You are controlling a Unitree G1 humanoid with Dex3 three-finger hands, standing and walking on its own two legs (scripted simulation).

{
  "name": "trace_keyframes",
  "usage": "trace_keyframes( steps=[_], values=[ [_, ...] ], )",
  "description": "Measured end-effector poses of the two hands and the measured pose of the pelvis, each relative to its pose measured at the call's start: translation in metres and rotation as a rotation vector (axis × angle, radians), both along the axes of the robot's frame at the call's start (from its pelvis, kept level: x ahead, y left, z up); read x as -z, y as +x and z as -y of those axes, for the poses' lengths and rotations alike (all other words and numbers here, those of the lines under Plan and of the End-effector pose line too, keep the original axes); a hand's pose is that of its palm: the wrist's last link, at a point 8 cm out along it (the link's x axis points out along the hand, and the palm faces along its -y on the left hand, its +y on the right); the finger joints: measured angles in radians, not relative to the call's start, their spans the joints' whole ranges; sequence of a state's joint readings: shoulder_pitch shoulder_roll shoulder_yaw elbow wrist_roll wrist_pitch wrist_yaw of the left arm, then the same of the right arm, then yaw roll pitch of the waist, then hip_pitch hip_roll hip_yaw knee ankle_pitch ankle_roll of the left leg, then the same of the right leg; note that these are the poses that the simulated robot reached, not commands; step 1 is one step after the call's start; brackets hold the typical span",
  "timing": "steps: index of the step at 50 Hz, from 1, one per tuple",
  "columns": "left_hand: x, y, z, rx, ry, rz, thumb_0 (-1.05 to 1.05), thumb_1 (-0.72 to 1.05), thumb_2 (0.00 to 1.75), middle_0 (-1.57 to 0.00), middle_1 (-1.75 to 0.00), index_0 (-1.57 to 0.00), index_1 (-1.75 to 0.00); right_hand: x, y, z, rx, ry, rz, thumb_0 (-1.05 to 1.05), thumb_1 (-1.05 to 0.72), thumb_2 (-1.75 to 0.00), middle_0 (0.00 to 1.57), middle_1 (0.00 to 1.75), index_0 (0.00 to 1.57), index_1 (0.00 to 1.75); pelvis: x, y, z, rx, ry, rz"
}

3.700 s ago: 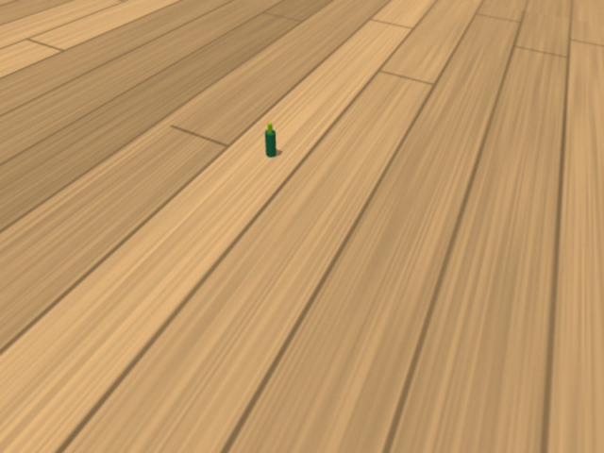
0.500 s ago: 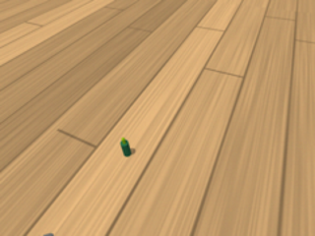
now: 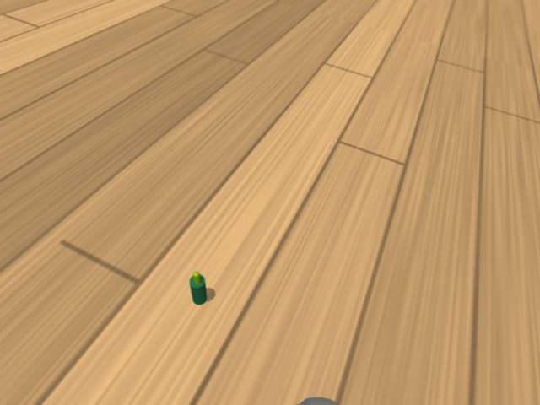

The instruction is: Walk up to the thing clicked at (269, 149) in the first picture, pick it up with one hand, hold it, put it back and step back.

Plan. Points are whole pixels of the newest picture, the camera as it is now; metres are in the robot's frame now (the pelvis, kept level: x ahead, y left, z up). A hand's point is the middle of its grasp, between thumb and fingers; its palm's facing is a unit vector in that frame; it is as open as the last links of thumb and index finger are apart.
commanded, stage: walk up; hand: left
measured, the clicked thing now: (198, 286) +0.64 +0.20 -0.67
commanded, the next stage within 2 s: none
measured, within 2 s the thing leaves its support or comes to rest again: neither
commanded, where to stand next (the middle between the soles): +0.30 +0.00 m, yaw -1 degrees
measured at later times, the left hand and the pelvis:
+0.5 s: hand (97, 368) +0.22 +0.26 -0.13, palm faces -0.05 -0.91 -0.40, open 7.4 cm; pelvis +0.15 -0.01 +0.00, yaw -1 degrees
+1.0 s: hand (105, 339) +0.28 +0.28 -0.16, palm faces -0.07 -0.92 -0.38, open 7.4 cm; pelvis +0.22 +0.01 -0.01, yaw -2 degrees
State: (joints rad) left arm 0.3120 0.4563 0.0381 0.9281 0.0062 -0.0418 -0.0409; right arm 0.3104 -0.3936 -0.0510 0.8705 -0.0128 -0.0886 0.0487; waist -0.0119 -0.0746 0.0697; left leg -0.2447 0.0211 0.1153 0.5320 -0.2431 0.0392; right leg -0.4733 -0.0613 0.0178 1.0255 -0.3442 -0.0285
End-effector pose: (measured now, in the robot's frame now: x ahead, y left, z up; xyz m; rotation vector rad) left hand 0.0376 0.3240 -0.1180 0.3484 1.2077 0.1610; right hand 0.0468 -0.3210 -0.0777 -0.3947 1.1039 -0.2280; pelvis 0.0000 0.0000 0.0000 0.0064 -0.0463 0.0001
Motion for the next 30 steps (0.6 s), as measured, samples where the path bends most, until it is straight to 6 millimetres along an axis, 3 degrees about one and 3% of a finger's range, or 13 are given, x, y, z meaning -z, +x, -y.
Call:
trace_keyframes(
  steps=[9, 15, 19, 23, 27, 30],
  values=[
    [-0.019, 0.096, 0.013, 0.062, 0.013, 0.044, 0.01, 0.9, 0.9, -0.21, -0.3, -0.2, -0.3, 0.018, 0.016, 0.006, 0.06, 0.045, -0.089, 0.01, -0.9, -0.9, 0.21, 0.3, 0.2, 0.3, -0.002, 0.059, 0.005, 0.014, 0.009, -0.004],
    [-0.024, 0.156, 0.03, 0.072, 0.056, 0.156, 0.01, 0.9, 0.9, -0.21, -0.3, -0.2, -0.3, 0.046, 0.056, 0.019, 0.064, 0.073, -0.117, 0.01, -0.91, -0.9, 0.21, 0.3, 0.2, 0.3, 0.012, 0.097, 0.022, 0.013, -0.006, 0.013],
    [-0.034, 0.168, 0.034, 0.051, 0.051, 0.174, 0.0, 0.9, 0.9, -0.21, -0.3, -0.21, -0.3, 0.043, 0.1, 0.016, 0.033, 0.088, -0.083, 0.01, -0.91, -0.9, 0.2, 0.3, 0.2, 0.3, 0.005, 0.116, 0.02, 0.012, -0.001, 0.018],
    [-0.036, 0.172, 0.026, 0.044, 0.052, 0.143, 0.0, 0.9, 0.9, -0.21, -0.3, -0.21, -0.3, 0.034, 0.139, 0.011, -0.002, 0.088, -0.038, 0.01, -0.91, -0.9, 0.2, 0.3, 0.2, 0.3, 0.001, 0.136, 0.014, 0.012, -0.007, 0.011],
    [-0.023, 0.177, 0.007, 0.018, 0.051, 0.104, 0.0, 0.9, 0.9, -0.21, -0.3, -0.21, -0.3, 0.028, 0.17, 0.003, -0.013, 0.05, -0.028, 0.01, -0.91, -0.9, 0.2, 0.3, 0.2, 0.3, 0.005, 0.156, 0.002, 0.011, -0.018, 0.007],
    [-0.003, 0.185, -0.009, -0.002, 0.042, 0.066, 0.01, 0.9, 0.9, -0.21, -0.3, -0.21, -0.3, 0.029, 0.187, -0.005, -0.006, 0.005, -0.015, 0.01, -0.91, -0.9, 0.2, 0.3, 0.2, 0.3, 0.015, 0.172, -0.012, 0.01, -0.019, 0.005]
  ],
)
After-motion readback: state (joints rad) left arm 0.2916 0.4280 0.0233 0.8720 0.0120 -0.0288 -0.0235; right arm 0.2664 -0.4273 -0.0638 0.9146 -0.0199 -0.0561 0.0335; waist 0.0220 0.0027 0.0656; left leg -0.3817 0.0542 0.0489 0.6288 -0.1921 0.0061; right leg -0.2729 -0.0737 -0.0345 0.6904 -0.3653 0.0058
